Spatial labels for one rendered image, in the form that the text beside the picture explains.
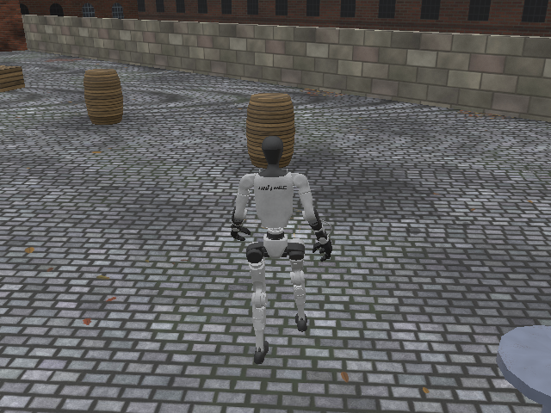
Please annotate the left robot hand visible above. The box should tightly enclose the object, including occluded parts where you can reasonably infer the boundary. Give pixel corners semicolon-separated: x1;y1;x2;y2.
231;226;251;241

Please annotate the robot left upper arm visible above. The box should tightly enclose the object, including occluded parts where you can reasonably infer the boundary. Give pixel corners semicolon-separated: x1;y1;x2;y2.
234;173;256;219

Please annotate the right robot hand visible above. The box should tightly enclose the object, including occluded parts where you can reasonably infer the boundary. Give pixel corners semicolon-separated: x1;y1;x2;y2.
313;239;332;261

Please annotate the right robot forearm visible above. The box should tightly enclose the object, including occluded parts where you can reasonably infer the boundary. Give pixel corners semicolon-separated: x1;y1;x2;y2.
308;207;329;244

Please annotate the humanoid robot torso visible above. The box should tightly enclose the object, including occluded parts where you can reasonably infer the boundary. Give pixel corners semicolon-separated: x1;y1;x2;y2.
253;169;294;258

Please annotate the left robot forearm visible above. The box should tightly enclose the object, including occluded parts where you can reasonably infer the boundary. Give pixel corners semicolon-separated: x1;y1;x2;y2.
231;207;243;231

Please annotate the robot right upper arm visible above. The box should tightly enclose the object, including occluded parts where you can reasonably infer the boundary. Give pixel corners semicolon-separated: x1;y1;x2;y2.
291;173;316;221

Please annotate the robot left shin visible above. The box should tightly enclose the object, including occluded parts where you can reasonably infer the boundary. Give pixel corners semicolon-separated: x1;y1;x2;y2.
251;293;266;352

